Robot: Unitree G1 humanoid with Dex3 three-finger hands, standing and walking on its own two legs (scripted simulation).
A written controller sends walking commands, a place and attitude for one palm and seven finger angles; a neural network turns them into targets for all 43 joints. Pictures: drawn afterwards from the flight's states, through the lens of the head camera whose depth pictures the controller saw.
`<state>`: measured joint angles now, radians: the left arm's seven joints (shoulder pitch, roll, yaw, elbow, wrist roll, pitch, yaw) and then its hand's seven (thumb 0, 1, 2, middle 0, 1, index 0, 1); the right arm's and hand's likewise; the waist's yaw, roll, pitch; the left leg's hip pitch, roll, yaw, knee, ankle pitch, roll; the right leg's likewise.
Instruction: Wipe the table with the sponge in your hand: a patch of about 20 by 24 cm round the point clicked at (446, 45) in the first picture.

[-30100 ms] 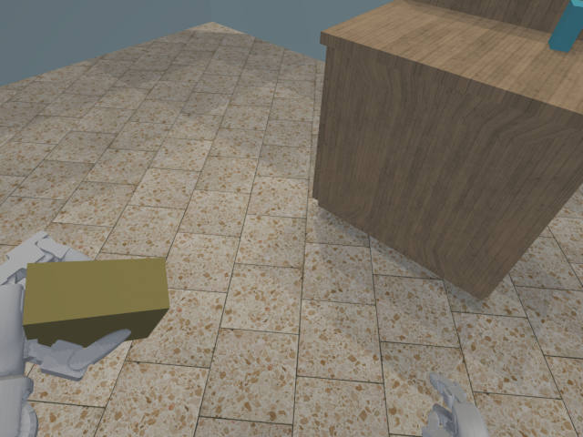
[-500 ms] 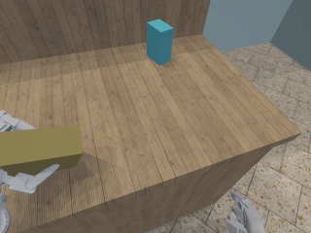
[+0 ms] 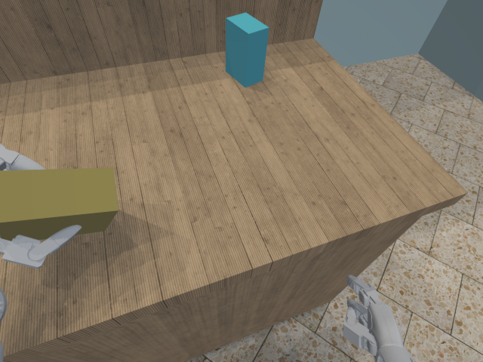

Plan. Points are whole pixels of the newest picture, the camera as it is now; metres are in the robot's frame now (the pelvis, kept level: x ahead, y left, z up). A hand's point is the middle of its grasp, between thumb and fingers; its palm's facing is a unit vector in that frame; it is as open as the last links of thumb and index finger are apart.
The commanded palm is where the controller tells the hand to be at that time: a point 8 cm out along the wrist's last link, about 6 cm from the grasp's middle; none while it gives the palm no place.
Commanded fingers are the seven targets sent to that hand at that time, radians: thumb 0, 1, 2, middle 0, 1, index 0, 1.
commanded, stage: come to a stop and stand still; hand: left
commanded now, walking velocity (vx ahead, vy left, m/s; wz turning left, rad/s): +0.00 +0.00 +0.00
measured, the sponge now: (75, 205) +0.27 +0.25 +0.15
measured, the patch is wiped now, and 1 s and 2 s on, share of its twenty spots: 0.10 0.10 0.10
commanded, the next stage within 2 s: look again from close up in 0.60 s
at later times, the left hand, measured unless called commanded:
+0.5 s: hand (33, 243) +0.20 +0.26 +0.16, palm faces +0.44 -0.84 -0.33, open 9.9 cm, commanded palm +0.14 +0.29 +0.18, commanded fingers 0.00 0.10 1.30 -1.20 -1.60 -1.20 -1.60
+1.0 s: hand (35, 237) +0.21 +0.26 +0.16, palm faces +0.42 -0.84 -0.35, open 9.9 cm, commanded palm +0.15 +0.29 +0.18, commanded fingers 0.00 0.10 1.30 -1.20 -1.60 -1.20 -1.60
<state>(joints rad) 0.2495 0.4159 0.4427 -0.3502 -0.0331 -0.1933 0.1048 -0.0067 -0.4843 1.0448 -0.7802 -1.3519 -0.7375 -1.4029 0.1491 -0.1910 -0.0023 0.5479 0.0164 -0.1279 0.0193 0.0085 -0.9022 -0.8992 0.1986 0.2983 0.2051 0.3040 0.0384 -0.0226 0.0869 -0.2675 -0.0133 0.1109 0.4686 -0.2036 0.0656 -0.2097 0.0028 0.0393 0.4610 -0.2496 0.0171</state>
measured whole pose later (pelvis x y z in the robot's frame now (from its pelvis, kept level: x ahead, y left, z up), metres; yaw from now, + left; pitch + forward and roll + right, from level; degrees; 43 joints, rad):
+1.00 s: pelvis +0.00 +0.01 +0.00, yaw +2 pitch -1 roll -2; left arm 0.42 0.34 0.36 -0.49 -0.06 -0.20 0.10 -0.02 -0.49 1.05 -0.80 -1.34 -0.76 -1.38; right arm 0.17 -0.19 0.02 0.56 0.02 -0.10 -0.04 0.01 -0.90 -0.90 0.20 0.30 0.20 0.30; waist 0.04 -0.01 0.08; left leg -0.23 -0.02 0.08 0.44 -0.20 0.07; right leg -0.13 0.00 0.01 0.36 -0.21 0.03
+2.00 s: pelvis +0.01 -0.08 -0.02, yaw -2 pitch -1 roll +2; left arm 0.27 0.71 0.41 -0.44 0.19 0.23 -0.05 0.00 -0.49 1.05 -0.79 -1.34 -0.75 -1.39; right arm 0.15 -0.32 0.01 0.59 0.03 -0.01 -0.08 0.01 -0.90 -0.90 0.20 0.30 0.20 0.30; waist 0.08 0.09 -0.03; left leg -0.36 0.01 -0.05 0.71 -0.32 -0.03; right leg -0.31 0.08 -0.03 0.72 -0.40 -0.10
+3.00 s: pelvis -0.03 -0.04 -0.01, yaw -1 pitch -5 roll +1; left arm -0.08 0.66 0.06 -0.42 0.70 0.55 -0.12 0.00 -0.49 1.05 -0.80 -1.34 -0.76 -1.39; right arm -0.04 -0.27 0.10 0.65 0.07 0.02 -0.09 0.01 -0.90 -0.90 0.20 0.30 0.19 0.30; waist 0.16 0.12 0.01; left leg -0.25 -0.03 -0.03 0.50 -0.17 0.00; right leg -0.22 0.03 -0.02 0.56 -0.26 -0.05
